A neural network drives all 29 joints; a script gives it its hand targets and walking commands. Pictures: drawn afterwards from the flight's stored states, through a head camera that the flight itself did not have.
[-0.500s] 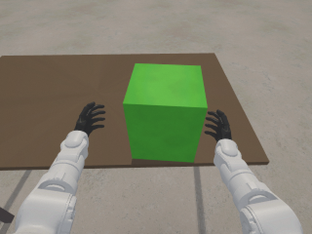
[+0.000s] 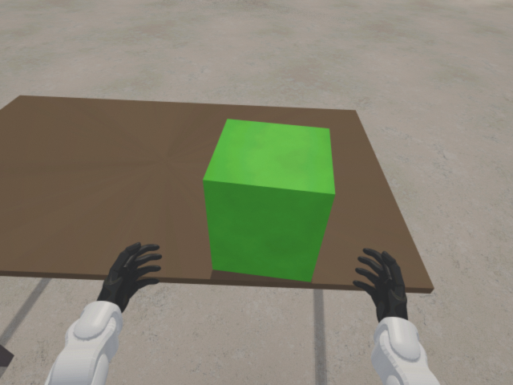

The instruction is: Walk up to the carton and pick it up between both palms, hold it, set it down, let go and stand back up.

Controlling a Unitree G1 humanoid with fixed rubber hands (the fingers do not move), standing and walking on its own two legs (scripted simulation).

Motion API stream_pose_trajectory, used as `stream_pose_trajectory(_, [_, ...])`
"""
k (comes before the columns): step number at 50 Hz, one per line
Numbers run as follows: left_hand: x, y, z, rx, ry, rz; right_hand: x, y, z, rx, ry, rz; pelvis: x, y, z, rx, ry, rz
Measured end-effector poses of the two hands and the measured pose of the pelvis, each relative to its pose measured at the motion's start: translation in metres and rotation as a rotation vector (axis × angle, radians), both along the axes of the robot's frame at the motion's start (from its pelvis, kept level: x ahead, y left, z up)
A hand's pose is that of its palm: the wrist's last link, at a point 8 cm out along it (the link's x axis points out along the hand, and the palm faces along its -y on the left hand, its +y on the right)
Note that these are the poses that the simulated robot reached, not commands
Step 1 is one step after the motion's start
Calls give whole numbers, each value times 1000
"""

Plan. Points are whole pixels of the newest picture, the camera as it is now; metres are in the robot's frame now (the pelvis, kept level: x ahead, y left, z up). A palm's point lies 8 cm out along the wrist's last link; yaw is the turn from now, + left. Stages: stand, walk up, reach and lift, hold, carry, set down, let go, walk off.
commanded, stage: set down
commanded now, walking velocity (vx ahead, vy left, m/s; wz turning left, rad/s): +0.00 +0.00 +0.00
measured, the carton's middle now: (269, 201) +0.48 +0.01 +0.03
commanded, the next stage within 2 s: none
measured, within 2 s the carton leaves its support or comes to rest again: neither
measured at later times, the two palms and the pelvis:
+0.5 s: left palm (85, 342) +0.19 +0.27 +0.03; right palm (400, 344) +0.20 -0.17 +0.04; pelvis +0.00 +0.01 +0.00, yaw -1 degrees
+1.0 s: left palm (104, 351) +0.19 +0.25 -0.01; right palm (402, 361) +0.19 -0.19 +0.00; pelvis +0.04 +0.01 +0.00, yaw -2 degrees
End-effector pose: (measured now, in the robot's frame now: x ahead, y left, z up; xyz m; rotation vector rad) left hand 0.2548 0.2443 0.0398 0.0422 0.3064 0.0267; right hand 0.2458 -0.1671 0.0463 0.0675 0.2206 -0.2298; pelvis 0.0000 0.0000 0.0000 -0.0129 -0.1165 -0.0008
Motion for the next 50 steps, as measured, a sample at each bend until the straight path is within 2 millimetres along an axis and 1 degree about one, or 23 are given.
stream_pose_trajectory(4, [-7, -5, 11, 15, -40, -23, -14, -8, 5, 10, -6, -27, -6, 0, 0, 5, 4, -5])
stream_pose_trajectory(6, [-10, -5, 15, 24, -52, -27, -22, -10, 4, 12, 3, -28, -7, 1, 0, 8, 3, -12])
stream_pose_trajectory(8, [-15, -3, 15, 24, -44, -21, -31, -10, -1, 17, 28, -23, -8, 1, 0, 9, 1, -17])
stream_pose_trajectory(12, [-27, 5, 7, 11, -8, 8, -43, -5, -7, 29, 69, -8, -8, 3, 0, 11, -2, -23])
stream_pose_trajectory(14, [-35, 9, 6, 6, -6, 19, -46, -2, -3, 28, 62, -2, -8, 3, 0, 11, -3, -23])
stream_pose_trajectory(19, [-52, 18, 2, 10, -6, 33, -45, 2, 9, 5, 37, 1, -7, 6, 0, 10, -2, -22])
stream_pose_trajectory(21, [-59, 21, -1, 17, 6, 36, -46, 1, 6, -3, 57, -3, -5, 8, 0, 8, -2, -22])
stream_pose_trajectory(25, [-68, 21, -8, 26, 49, 30, -50, -3, -9, -6, 134, -21, -1, 12, 0, 4, 0, -22])
stream_pose_trajectory(27, [-70, 19, -10, 37, 69, 21, -54, -5, -17, -1, 167, -28, 1, 15, 0, 2, 3, -22])
stream_pose_trajectory(30, [-68, 13, -8, 53, 80, 3, -57, -9, -27, 8, 194, -30, 5, 18, 0, 1, 15, -23])
stream_pose_trajectory(34, [-58, 10, -4, 73, 69, -18, -58, -10, -30, 15, 185, -25, 11, 19, 0, 1, 40, -27])
stream_pose_trajectory(37, [-50, 13, -5, 88, 72, -18, -55, -10, -31, 13, 175, -17, 17, 18, 1, 1, 53, -31])
stream_pose_trajectory(39, [-47, 15, -11, 92, 88, -10, -54, -10, -32, 7, 180, -11, 21, 16, 1, 1, 56, -33])
stream_pose_trajectory(42, [-49, 17, -24, 86, 129, 5, -54, -11, -37, -8, 199, -3, 27, 14, 1, 1, 55, -35])
stream_pose_trajectory(46, [-57, 14, -41, 74, 184, 18, -56, -14, -43, -34, 226, 5, 35, 11, 1, -1, 47, -35])
stream_pose_trajectory(50, [-66, 9, -47, 74, 197, 23, -57, -18, -50, -50, 242, 16, 40, 9, 1, -4, 42, -31])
